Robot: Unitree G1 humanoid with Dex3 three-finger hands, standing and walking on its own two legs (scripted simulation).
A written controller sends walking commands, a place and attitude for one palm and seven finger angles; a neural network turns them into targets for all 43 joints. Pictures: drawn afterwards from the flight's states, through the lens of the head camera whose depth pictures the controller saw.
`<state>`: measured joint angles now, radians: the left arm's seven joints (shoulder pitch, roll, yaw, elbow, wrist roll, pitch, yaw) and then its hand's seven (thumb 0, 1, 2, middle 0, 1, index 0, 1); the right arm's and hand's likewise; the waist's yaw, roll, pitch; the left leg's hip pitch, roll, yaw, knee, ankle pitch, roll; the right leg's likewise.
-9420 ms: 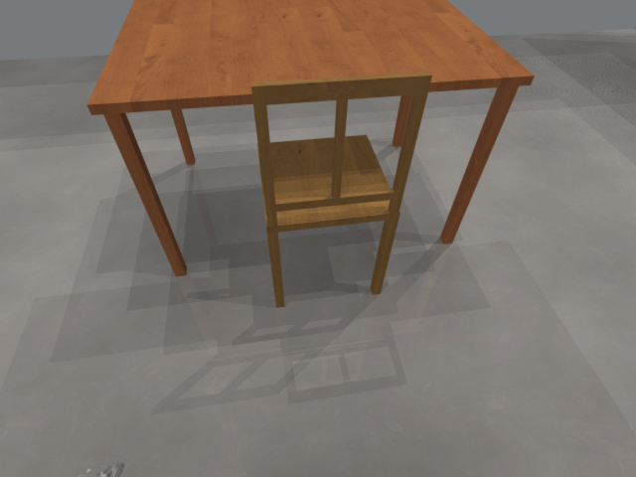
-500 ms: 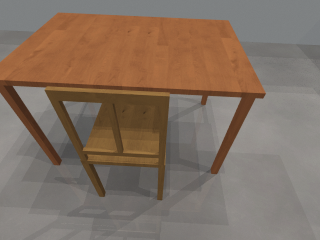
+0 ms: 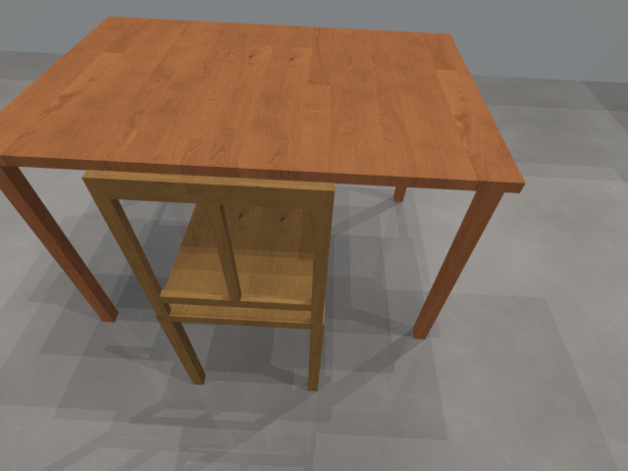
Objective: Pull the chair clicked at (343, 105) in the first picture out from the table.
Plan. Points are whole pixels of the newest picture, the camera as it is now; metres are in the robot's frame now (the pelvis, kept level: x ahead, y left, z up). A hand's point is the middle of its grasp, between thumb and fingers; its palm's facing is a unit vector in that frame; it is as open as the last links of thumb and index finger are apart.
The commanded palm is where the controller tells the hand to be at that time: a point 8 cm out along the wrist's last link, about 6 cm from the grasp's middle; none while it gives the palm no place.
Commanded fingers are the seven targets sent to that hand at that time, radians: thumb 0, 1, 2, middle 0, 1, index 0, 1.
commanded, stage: look again from close up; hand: left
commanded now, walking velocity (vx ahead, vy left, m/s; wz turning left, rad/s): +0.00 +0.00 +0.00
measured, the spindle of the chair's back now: (226, 256) +0.50 +0.20 -0.10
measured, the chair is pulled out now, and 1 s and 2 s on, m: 0.00 0.00 0.00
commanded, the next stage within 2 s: shuffle to correct the standing spot in 0.14 s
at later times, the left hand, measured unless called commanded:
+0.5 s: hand out of the picture -0.02 +0.15 -0.18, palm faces +0.06 -0.99 -0.16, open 7.4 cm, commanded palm none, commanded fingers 0.00 0.90 0.90 -0.20 -0.30 -0.20 -0.30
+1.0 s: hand out of the picture +0.08 +0.18 -0.18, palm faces +0.05 -0.97 -0.22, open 7.3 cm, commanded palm none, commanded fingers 0.00 0.90 0.90 -0.20 -0.30 -0.20 -0.30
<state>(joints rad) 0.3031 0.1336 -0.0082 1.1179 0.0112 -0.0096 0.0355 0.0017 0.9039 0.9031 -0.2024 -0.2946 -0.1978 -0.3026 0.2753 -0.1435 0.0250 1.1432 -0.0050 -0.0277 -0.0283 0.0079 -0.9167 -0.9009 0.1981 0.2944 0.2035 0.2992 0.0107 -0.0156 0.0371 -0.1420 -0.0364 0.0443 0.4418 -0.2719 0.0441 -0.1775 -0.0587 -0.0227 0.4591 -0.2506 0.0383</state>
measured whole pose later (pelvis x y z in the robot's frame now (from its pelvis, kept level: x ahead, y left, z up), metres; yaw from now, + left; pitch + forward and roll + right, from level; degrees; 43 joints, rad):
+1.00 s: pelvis +0.06 +0.00 +0.00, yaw +1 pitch -1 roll +1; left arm 0.25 0.17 0.01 1.05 0.01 0.00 0.04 0.00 0.91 0.90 -0.20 -0.29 -0.20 -0.30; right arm 0.25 -0.14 0.00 1.11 -0.01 0.00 -0.04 0.02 -0.94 -0.90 0.20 0.29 0.20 0.30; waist 0.00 -0.01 0.06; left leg -0.11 -0.03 0.09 0.45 -0.33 0.04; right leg -0.23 -0.05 -0.04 0.53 -0.28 0.01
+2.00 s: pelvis +0.00 +0.00 +0.00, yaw +1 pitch -1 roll +0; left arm 0.39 0.11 0.00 1.10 0.02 -0.01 0.05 0.00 0.90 0.90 -0.20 -0.29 -0.20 -0.30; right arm 0.33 -0.11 -0.01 1.13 0.00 0.00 -0.02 0.00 -0.91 -0.90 0.20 0.29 0.20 0.30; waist 0.00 -0.01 0.03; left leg -0.20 -0.04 0.09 0.47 -0.25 0.06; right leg -0.28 -0.05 -0.04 0.46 -0.16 0.02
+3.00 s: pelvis +0.03 +0.02 +0.00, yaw +0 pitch -2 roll +0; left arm 0.33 0.10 0.00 1.11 0.01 -0.01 0.05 0.00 0.90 0.90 -0.20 -0.29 -0.20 -0.30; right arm 0.31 -0.11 0.01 1.16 0.00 -0.01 -0.03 0.00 -0.91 -0.90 0.20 0.29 0.20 0.30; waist 0.00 -0.01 0.04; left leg -0.11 -0.05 0.11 0.41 -0.28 0.08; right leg -0.21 -0.05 -0.02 0.43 -0.19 0.04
